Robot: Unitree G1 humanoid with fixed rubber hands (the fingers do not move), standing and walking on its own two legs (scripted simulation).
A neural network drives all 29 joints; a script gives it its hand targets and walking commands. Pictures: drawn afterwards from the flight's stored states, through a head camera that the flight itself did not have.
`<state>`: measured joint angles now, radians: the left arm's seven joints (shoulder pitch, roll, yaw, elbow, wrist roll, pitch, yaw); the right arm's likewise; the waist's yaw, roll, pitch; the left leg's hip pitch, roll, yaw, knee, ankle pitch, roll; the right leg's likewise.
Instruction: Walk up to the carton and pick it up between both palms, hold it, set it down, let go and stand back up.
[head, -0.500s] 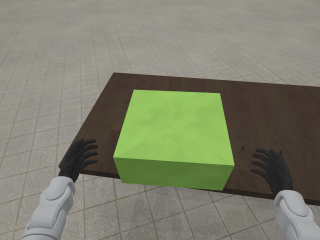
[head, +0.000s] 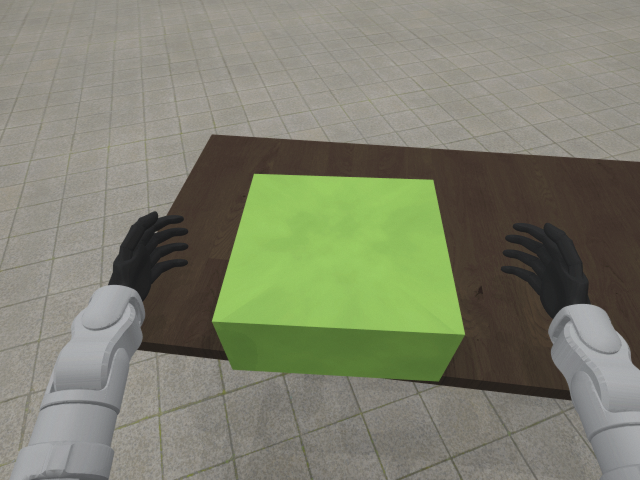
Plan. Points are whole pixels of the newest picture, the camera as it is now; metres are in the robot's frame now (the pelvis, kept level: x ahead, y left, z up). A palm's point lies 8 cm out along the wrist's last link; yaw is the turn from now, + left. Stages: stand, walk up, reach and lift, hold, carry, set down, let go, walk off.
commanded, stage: reach and lift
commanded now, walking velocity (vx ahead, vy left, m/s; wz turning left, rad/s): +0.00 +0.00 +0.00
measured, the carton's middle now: (338, 269) +0.45 -0.01 -0.02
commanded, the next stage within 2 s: none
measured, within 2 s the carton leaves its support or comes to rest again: neither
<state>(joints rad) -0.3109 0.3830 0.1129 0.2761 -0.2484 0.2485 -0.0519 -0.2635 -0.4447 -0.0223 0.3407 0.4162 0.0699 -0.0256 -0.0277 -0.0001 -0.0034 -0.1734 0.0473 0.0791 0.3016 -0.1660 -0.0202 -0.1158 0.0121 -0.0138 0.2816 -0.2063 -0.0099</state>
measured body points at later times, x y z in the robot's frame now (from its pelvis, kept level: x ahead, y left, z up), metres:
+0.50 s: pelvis -0.02 +0.01 +0.00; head +0.01 +0.01 +0.45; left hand +0.44 +0.23 +0.15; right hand +0.40 -0.28 +0.14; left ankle -0.01 +0.13 -0.75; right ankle -0.04 -0.11 -0.75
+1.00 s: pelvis -0.02 +0.01 -0.01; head +0.05 +0.02 +0.43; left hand +0.44 +0.24 +0.07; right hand +0.42 -0.27 +0.07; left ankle -0.01 +0.13 -0.75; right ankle -0.04 -0.11 -0.75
